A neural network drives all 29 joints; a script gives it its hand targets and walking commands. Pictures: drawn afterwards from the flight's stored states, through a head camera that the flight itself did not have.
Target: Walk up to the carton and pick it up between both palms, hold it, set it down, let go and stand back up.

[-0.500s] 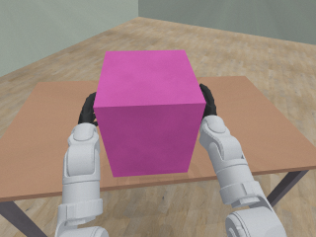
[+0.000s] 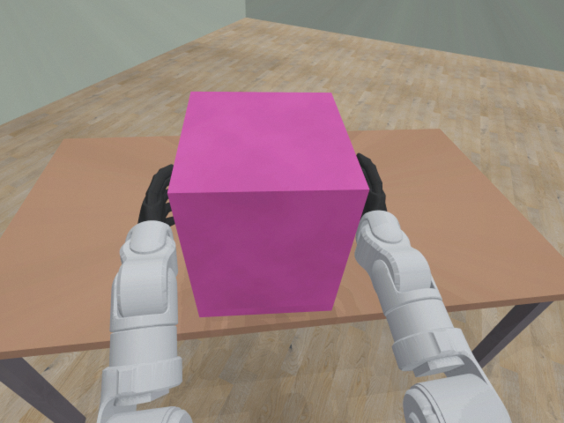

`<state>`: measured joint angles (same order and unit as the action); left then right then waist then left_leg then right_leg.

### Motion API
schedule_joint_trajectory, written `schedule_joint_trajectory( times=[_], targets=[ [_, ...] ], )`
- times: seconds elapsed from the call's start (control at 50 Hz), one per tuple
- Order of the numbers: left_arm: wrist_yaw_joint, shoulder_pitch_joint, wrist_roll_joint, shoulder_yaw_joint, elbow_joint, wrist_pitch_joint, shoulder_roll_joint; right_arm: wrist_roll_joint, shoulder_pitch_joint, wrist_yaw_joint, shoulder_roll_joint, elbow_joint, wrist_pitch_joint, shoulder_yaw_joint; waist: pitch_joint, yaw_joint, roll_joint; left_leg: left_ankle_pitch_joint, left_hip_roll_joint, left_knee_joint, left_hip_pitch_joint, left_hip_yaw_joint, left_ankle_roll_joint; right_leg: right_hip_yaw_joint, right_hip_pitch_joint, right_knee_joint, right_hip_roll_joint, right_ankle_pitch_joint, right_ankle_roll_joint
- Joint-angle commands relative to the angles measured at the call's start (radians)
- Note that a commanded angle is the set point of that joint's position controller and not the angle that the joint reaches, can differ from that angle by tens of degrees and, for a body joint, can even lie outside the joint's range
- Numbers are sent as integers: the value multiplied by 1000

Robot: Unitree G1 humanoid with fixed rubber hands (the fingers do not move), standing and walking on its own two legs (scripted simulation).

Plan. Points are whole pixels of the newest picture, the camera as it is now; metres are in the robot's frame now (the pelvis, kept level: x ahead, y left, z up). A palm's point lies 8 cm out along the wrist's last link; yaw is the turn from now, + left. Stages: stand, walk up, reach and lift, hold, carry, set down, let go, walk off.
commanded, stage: hold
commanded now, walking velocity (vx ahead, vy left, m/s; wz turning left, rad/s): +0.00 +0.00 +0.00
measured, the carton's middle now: (264, 206) +0.39 +0.01 +0.14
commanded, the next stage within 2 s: none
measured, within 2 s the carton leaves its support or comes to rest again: neither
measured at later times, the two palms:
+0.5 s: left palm (161, 221) +0.34 +0.15 +0.16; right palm (376, 212) +0.35 -0.14 +0.16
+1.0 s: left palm (152, 222) +0.34 +0.16 +0.16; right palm (368, 211) +0.35 -0.13 +0.16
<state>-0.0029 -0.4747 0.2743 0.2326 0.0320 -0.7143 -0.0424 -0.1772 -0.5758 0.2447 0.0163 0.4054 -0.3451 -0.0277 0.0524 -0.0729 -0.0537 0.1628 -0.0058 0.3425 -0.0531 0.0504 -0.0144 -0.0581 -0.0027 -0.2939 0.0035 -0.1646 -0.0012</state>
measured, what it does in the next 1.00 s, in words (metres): stands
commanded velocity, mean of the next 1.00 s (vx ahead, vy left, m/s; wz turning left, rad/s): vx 0.00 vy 0.00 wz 0.00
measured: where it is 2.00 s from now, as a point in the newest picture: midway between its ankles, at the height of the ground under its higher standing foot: outside the picture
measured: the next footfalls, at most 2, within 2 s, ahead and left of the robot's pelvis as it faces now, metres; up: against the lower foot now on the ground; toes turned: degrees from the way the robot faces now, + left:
none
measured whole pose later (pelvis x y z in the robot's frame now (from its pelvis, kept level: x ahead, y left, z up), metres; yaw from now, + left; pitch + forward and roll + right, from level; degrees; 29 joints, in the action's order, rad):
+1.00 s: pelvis -0.01 +0.00 +0.00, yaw +0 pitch -7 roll -1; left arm 0.00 -0.51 0.27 0.24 0.08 -0.71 -0.03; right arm -0.15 -0.61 0.23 0.03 0.46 -0.33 -0.06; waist 0.04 -0.06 -0.05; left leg 0.15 0.00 0.34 -0.06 0.05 -0.01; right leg -0.06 -0.02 -0.31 0.01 -0.16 0.00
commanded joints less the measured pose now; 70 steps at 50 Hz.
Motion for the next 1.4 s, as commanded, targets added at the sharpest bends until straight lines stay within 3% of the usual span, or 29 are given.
schedule_joint_trajectory(
  times=[0.0, 0.04, 0.06, 0.12, 0.18, 0.38, 0.46, 0.5, 0.66, 0.68, 0.76, 0.8, 0.84, 0.86, 0.94, 0.96, 1.06, 1.16, 1.18, 1.2, 1.24, 1.32, 1.38],
  targets=[
    [144, -817, -186, -556, -267, 110, -499, -99, -763, -146, 535, -337, 66, 465, -499, -11, 112, -339, 48, 4, 182, -48, -41, -18, 95, 10, -54, 237, -43],
    [132, -835, -200, -588, -298, 114, -511, -105, -759, -147, 528, -349, 66, 458, -526, -21, 143, -373, 43, 17, 203, -42, -55, -21, 78, 4, -60, 222, -37],
    [128, -821, -199, -590, -300, 112, -510, -109, -767, -146, 530, -371, 70, 471, -544, -14, 132, -389, 45, 26, 207, -44, -52, -21, 84, 6, -60, 235, -38],
    [124, -804, -197, -594, -308, 106, -512, -101, -711, -151, 510, -332, 54, 450, -499, -32, 143, -370, 38, 11, 201, -38, -59, -20, 69, 11, -59, 208, -31],
    [137, -771, -190, -569, -295, 100, -486, -100, -711, -146, 517, -357, 46, 460, -494, -22, 103, -346, 48, 5, 178, -43, -45, -16, 107, 10, -55, 240, -40],
    [141, -770, -194, -567, -317, 93, -480, -114, -725, -142, 530, -407, 39, 493, -496, -8, 83, -361, 49, 8, 175, -44, -37, -13, 128, 4, -55, 288, -47],
    [145, -787, -171, -529, -267, 93, -475, -99, -745, -148, 542, -358, 37, 480, -461, 18, 64, -265, 51, -21, 138, -57, -15, -9, 116, 14, -45, 221, -50],
    [150, -786, -170, -525, -256, 92, -474, -91, -734, -146, 536, -330, 38, 470, -455, 4, 70, -253, 52, -26, 137, -56, -16, -5, 124, 12, -40, 237, -49],
    [156, -836, -180, -515, -226, 104, -481, -77, -781, -142, 550, -309, 51, 452, -477, 0, 82, -231, 56, -24, 129, -61, -16, -11, 125, 13, -36, 217, -55],
    [154, -830, -188, -536, -253, 110, -498, -78, -756, -142, 556, -304, 53, 447, -489, -16, 88, -257, 54, -18, 146, -55, -23, -13, 123, 6, -39, 240, -54],
    [160, -848, -177, -511, -221, 114, -483, -71, -768, -141, 568, -279, 53, 442, -464, -7, 70, -207, 58, -33, 126, -57, -14, -12, 120, 14, -35, 209, -58],
    [161, -859, -163, -501, -188, 111, -488, -54, -762, -149, 543, -226, 51, 407, -425, -11, 91, -164, 50, -53, 121, -58, -19, -17, 94, 23, -34, 133, -50],
    [156, -866, -161, -503, -174, 107, -495, -54, -803, -157, 550, -238, 65, 409, -437, 6, 103, -159, 48, -47, 117, -61, -16, -21, 79, 27, -39, 96, -42],
    [152, -874, -169, -515, -186, 111, -504, -52, -791, -159, 549, -225, 67, 402, -443, -6, 114, -165, 44, -45, 132, -58, -22, -22, 66, 24, -40, 98, -39],
    [137, -908, -194, -546, -202, 130, -516, -61, -836, -163, 568, -265, 83, 416, -518, -7, 114, -229, 46, -19, 159, -51, -29, -23, 63, 16, -46, 143, -42],
    [135, -899, -191, -550, -191, 129, -523, -57, -812, -161, 554, -236, 77, 401, -496, -22, 122, -230, 42, -21, 169, -48, -36, -24, 57, 18, -47, 142, -40],
    [135, -863, -181, -527, -183, 121, -516, -58, -789, -167, 534, -221, 73, 400, -482, -12, 105, -259, 38, -21, 176, -49, -36, -25, 61, 22, -55, 136, -35],
    [130, -848, -185, -547, -234, 122, -510, -102, -795, -153, 543, -287, 76, 454, -523, -4, 113, -366, 43, 12, 199, -47, -44, -19, 93, 6, -60, 237, -42],
    [125, -748, -201, -605, -272, 114, -557, -114, -818, -143, 526, -446, 97, 487, -628, 5, 99, -485, 40, 60, 258, -35, -52, -38, 135, -10, -83, 346, -37],
    [121, -747, -198, -597, -293, 113, -526, -126, -776, -130, 494, -438, 80, 497, -594, -2, 105, -499, 47, 64, 251, -33, -57, -28, 133, -3, -79, 353, -40],
    [126, -748, -176, -546, -274, 101, -500, -119, -747, -126, 477, -387, 58, 480, -511, -5, 81, -442, 51, 38, 225, -47, -49, -27, 110, 3, -72, 313, -46],
    [152, -747, -138, -514, -242, 72, -482, -85, -725, -140, 474, -327, 39, 423, -401, -4, 92, -246, 46, -34, 138, -60, -30, -19, 96, 26, -53, 162, -35],
    [152, -793, -155, -547, -263, 77, -497, -83, -762, -147, 501, -351, 43, 425, -436, -7, 114, -241, 48, -26, 140, -58, -33, -20, 91, 21, -52, 164, -33]
  ],
)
